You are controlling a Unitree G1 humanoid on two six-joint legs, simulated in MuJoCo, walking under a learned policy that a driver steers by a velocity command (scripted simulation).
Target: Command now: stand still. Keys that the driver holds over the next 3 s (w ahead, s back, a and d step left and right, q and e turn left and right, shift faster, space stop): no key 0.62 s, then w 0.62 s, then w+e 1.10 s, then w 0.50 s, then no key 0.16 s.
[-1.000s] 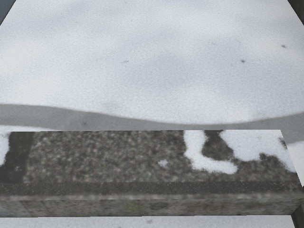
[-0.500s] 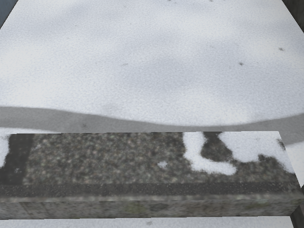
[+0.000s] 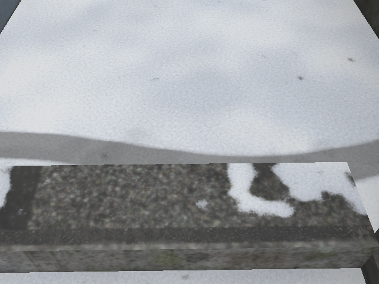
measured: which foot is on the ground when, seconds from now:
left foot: down 0.00-0.70, up 0.72-1.00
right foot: down 0.00-1.00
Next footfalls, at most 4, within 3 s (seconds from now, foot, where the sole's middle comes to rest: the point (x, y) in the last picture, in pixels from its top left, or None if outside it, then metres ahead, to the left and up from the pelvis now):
1.16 left None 0.33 0.33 -0.63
1.84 right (145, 208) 0.64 0.17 -0.48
2.36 left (136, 121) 1.01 0.23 -0.48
2.88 right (231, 108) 1.08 -0.13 -0.48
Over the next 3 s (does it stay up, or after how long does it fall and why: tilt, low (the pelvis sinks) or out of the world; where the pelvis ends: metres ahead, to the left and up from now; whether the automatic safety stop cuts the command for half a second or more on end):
stays up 1.06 0.00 0.30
